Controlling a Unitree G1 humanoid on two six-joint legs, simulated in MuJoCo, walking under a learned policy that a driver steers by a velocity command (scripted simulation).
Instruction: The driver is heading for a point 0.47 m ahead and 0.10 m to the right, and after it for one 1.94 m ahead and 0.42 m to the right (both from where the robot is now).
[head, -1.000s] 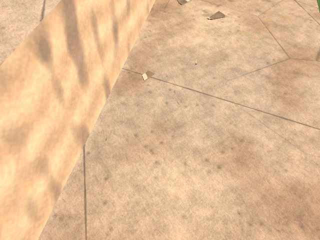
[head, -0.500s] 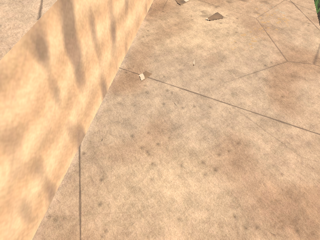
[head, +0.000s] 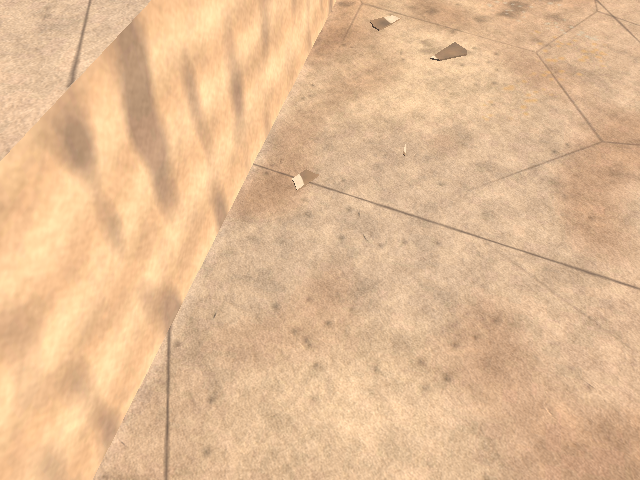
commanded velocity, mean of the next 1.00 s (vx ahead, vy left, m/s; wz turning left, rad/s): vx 0.48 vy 0.00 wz -0.30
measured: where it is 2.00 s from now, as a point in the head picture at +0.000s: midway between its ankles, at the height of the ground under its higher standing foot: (451, 272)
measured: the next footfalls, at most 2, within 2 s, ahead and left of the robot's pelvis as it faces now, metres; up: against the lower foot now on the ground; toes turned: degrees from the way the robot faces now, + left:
left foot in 0.30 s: +0.34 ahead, +0.15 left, +0.00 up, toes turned +3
right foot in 0.84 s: +0.63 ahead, -0.13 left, +0.00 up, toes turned -19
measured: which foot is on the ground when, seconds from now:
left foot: up 0.00-0.28, down 0.30-0.86, up 0.88-1.00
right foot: down 0.00-0.32, up 0.34-0.82, down 0.84-1.00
